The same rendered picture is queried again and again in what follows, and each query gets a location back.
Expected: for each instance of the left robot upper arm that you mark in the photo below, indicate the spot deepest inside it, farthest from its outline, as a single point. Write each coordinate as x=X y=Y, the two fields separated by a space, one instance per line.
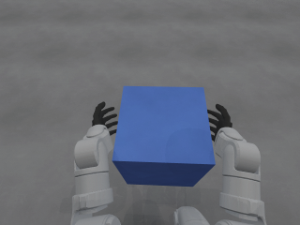
x=99 y=220

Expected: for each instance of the carton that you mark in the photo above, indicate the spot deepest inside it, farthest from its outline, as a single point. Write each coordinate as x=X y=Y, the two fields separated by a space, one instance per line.
x=163 y=136

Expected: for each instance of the robot right forearm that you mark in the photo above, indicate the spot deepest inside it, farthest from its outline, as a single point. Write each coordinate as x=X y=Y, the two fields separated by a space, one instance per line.
x=241 y=170

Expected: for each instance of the robot right hand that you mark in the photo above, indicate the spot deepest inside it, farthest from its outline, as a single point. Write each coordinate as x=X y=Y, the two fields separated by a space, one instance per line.
x=223 y=120

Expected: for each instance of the robot right thigh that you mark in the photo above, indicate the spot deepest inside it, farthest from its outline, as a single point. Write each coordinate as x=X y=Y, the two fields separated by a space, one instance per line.
x=188 y=215

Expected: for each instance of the robot left forearm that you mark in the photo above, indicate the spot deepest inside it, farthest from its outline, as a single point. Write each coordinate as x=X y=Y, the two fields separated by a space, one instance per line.
x=91 y=165

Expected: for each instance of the robot left hand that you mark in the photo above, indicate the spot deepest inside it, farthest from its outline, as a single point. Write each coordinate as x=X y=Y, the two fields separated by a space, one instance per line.
x=99 y=120

